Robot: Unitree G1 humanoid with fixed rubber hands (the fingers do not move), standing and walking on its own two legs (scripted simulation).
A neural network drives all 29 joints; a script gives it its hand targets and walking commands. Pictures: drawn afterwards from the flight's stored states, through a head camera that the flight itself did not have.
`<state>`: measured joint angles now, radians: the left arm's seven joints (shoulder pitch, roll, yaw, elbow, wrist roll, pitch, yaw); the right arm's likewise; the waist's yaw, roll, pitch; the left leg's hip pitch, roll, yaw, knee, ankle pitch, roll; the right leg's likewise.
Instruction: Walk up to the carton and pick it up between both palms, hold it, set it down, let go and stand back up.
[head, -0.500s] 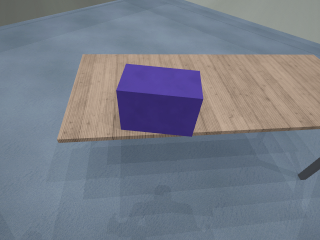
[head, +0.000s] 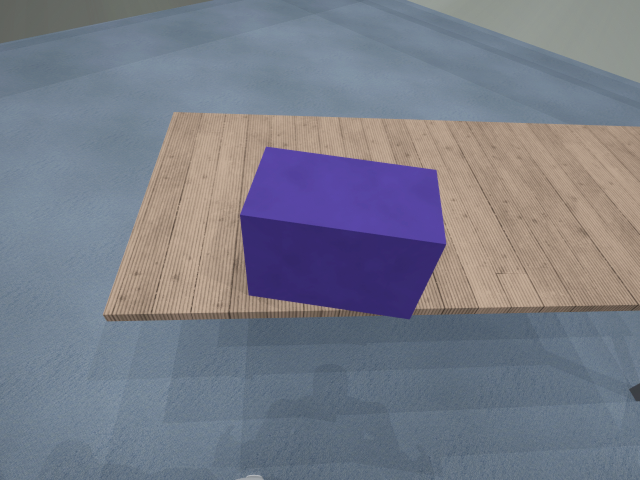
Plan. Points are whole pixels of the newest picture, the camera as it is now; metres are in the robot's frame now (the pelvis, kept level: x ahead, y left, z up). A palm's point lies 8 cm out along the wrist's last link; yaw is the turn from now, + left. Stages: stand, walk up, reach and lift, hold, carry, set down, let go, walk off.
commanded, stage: walk up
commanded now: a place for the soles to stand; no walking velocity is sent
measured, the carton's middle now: (339, 234) +0.50 -0.01 +0.00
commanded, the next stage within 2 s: none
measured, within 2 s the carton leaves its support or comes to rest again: neither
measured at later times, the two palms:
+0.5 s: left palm out of the picture +0.13 +0.22 -0.12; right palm out of the picture +0.13 -0.36 -0.12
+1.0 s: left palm out of the picture +0.14 +0.23 -0.13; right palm out of the picture +0.15 -0.35 -0.12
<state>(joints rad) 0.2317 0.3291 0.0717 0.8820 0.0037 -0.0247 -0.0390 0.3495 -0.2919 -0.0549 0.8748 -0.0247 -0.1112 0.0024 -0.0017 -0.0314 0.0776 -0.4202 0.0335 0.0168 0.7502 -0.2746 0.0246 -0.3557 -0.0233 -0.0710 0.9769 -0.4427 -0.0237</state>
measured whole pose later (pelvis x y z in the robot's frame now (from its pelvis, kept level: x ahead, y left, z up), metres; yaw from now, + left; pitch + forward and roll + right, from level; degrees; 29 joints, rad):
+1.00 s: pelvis +0.09 -0.07 -0.01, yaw +5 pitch -2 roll -1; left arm 0.22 0.34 0.08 0.88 0.00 -0.02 -0.02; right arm 0.29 -0.29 -0.05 0.93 -0.02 -0.05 -0.03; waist 0.01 -0.03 0.09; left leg -0.44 0.01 -0.04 0.85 -0.39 0.00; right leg -0.38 -0.04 -0.13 0.83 -0.41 -0.04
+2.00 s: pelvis +0.12 -0.07 -0.01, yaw +9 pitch -2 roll +0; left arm 0.25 0.34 0.08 0.88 0.00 -0.05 -0.02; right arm 0.26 -0.29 -0.05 0.89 -0.02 -0.04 -0.01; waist 0.01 -0.01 0.06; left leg -0.43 0.00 -0.05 0.86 -0.39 0.00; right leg -0.35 -0.06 -0.13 0.82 -0.41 -0.02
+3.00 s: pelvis +0.15 -0.07 -0.01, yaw +9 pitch -2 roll +0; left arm 0.24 0.34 0.07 0.88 0.00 -0.05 -0.02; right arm 0.23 -0.30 -0.05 0.94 -0.02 -0.06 -0.01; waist 0.01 0.01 0.06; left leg -0.41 0.04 0.01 0.81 -0.36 -0.01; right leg -0.32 -0.06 -0.13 0.83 -0.47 -0.03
